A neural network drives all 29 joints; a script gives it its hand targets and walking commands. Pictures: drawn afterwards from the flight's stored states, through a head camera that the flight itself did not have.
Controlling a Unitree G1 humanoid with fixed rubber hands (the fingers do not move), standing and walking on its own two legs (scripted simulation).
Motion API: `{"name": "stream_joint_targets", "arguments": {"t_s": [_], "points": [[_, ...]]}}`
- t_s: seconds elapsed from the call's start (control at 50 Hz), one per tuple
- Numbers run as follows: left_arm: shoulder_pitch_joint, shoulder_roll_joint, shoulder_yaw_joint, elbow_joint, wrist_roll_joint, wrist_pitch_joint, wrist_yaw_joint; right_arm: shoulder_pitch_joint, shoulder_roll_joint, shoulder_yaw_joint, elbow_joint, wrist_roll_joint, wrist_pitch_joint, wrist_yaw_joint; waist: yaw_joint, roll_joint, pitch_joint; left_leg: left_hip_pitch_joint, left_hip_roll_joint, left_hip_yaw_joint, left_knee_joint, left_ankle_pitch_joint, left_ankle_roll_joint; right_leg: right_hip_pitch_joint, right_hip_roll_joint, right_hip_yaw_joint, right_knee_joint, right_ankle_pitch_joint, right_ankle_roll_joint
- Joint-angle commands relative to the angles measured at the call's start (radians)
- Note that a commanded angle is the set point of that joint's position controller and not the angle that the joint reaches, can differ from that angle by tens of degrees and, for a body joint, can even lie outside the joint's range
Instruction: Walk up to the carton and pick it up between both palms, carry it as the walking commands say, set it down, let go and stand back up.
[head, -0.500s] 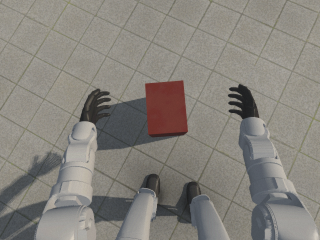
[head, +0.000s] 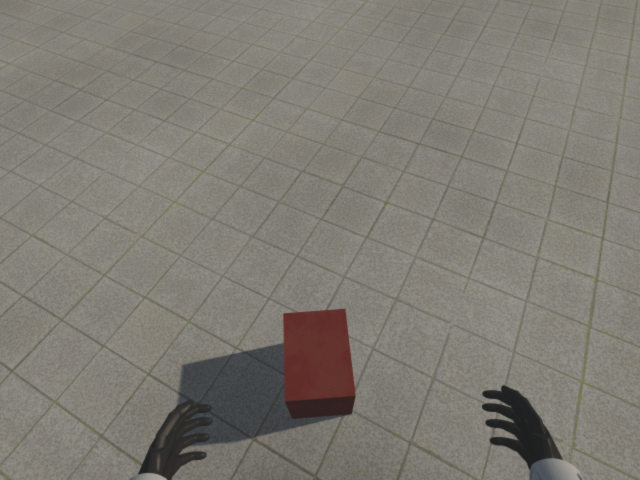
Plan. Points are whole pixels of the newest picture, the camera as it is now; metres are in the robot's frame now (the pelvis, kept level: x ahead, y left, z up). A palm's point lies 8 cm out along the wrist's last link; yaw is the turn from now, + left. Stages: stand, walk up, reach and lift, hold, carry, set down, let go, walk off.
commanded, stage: let go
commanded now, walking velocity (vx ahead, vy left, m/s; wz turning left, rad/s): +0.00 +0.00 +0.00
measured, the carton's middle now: (318, 364) +0.47 +0.05 -0.66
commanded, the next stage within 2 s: stand in 0.56 s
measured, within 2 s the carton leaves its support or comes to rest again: neither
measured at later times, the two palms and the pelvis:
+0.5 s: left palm out of the picture +0.15 +0.26 -0.07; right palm out of the picture +0.16 -0.20 -0.07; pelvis +0.00 +0.03 +0.00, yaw +0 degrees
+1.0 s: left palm out of the picture +0.12 +0.32 -0.10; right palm out of the picture +0.09 -0.26 -0.10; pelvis +0.02 +0.03 +0.00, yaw -1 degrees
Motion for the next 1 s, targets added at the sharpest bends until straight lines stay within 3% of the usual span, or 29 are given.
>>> {"name": "stream_joint_targets", "arguments": {"t_s": [0.0, 0.04, 0.06, 0.2, 0.26, 0.4, 0.42, 0.52, 0.54, 0.56, 0.58, 0.62, 0.68, 0.86, 0.94, 0.98], "points": [[-0.055, 0.144, 0.032, -0.17, 0.001, -0.032, 0.004, -0.033, -0.058, 0.005, -0.191, 0.01, -0.036, 0.016, -0.015, -0.042, -0.163, 0.25, -0.028, 0.064, 0.003, 0.144, 0.004, 0.075, -0.05, -0.017, -0.116, 0.219, 0.057], [-0.029, 0.153, 0.037, -0.181, 0.007, -0.022, 0.003, -0.008, -0.066, -0.001, -0.219, 0.011, -0.026, 0.025, -0.013, -0.051, -0.155, 0.291, -0.029, 0.061, -0.012, 0.128, 0.005, 0.126, -0.052, -0.02, -0.129, 0.208, 0.057], [-0.029, 0.153, 0.029, -0.182, 0.004, -0.014, 0.003, 0.008, -0.067, 0.0, -0.223, 0.014, -0.019, 0.027, -0.024, -0.024, -0.12, 0.318, -0.028, 0.062, -0.017, 0.111, 0.002, 0.115, -0.059, -0.016, -0.14, 0.175, 0.052], [-0.017, 0.143, 0.022, -0.193, 0.009, 0.056, 0.004, 0.0, -0.08, -0.005, -0.253, 0.019, 0.037, 0.052, -0.002, 0.007, 0.022, 0.402, -0.019, 0.05, -0.025, 0.031, -0.015, 0.067, -0.067, -0.029, -0.172, -0.024, 0.011], [-0.019, 0.14, 0.015, -0.193, 0.007, 0.075, 0.01, 0.011, -0.088, -0.032, -0.245, 0.003, 0.061, 0.062, 0.0, 0.032, 0.006, 0.382, -0.006, 0.049, -0.048, 0.046, -0.014, 0.139, -0.036, -0.049, -0.123, 0.047, 0.018], [-0.011, 0.144, 0.016, -0.187, 0.0, 0.133, 0.033, 0.032, -0.103, -0.047, -0.212, -0.005, 0.073, 0.051, -0.014, 0.007, -0.01, 0.393, -0.001, 0.027, -0.032, 0.147, -0.011, 0.141, -0.024, -0.062, -0.078, 0.135, 0.016], [-0.011, 0.135, 0.017, -0.2, -0.004, 0.148, 0.043, 0.049, -0.113, -0.049, -0.197, -0.003, 0.068, 0.047, -0.022, 0.034, -0.026, 0.404, 0.003, 0.022, -0.022, 0.191, -0.018, 0.131, -0.023, -0.062, -0.069, 0.163, 0.013], [-0.016, 0.137, -0.001, -0.224, -0.009, 0.186, 0.066, 0.036, -0.124, -0.038, -0.201, 0.015, 0.06, 0.029, -0.029, 0.0, -0.064, 0.387, 0.004, 0.017, 0.004, 0.242, -0.018, 0.117, -0.008, -0.071, -0.048, 0.197, 0.011], [-0.007, 0.245, 0.022, -0.049, 0.017, 0.106, 0.096, 0.073, -0.199, -0.045, 0.021, -0.029, 0.039, -0.002, -0.003, -0.069, -0.075, 0.198, 0.058, -0.036, 0.015, 0.186, -0.011, 0.153, -0.06, 0.004, -0.015, 0.127, 0.025], [-0.001, 0.255, 0.02, -0.035, 0.024, 0.073, 0.099, 0.086, -0.203, -0.049, 0.027, -0.038, 0.025, -0.013, -0.014, -0.06, -0.083, 0.222, 0.06, -0.048, -0.005, 0.121, -0.009, 0.139, -0.058, 0.023, -0.01, 0.046, 0.025], [0.024, 0.254, 0.022, -0.017, 0.024, 0.045, 0.097, 0.085, -0.221, -0.054, 0.04, -0.043, 0.016, -0.019, -0.009, -0.017, -0.07, 0.211, 0.067, -0.051, -0.002, 0.121, -0.001, 0.134, -0.066, 0.037, -0.012, 0.038, 0.02], [0.023, 0.258, 0.017, 0.013, 0.028, 0.013, 0.095, 0.053, -0.217, -0.047, 0.068, -0.046, 0.0, -0.023, -0.014, 0.002, -0.053, 0.153, 0.055, -0.049, -0.01, 0.068, 0.005, 0.129, -0.081, 0.069, -0.043, 0.035, 0.013], [0.012, 0.274, 0.021, 0.061, 0.025, -0.01, 0.088, 0.037, -0.217, -0.036, 0.119, -0.037, -0.021, -0.02, -0.011, 0.036, -0.099, 0.187, 0.066, -0.068, -0.01, 0.154, 0.019, 0.144, -0.086, 0.08, -0.026, 0.108, -0.003], [0.025, 0.312, 0.018, 0.175, 0.023, -0.04, 0.097, 0.047, -0.256, -0.029, 0.229, -0.029, -0.042, -0.027, -0.015, -0.001, -0.103, 0.216, 0.082, -0.094, -0.013, 0.25, 0.036, 0.167, -0.097, 0.093, -0.033, 0.214, -0.005], [0.026, 0.33, 0.018, 0.219, 0.025, -0.041, 0.099, 0.052, -0.274, -0.026, 0.269, -0.024, -0.044, -0.03, -0.019, 0.025, -0.101, 0.222, 0.089, -0.102, -0.027, 0.233, 0.032, 0.184, -0.104, 0.105, -0.05, 0.201, -0.007], [0.031, 0.332, 0.014, 0.24, 0.025, -0.046, 0.1, 0.051, -0.271, -0.019, 0.285, -0.024, -0.043, -0.03, -0.021, 0.005, -0.066, 0.202, 0.086, -0.105, -0.035, 0.215, 0.038, 0.176, -0.109, 0.111, -0.064, 0.204, -0.012]]}}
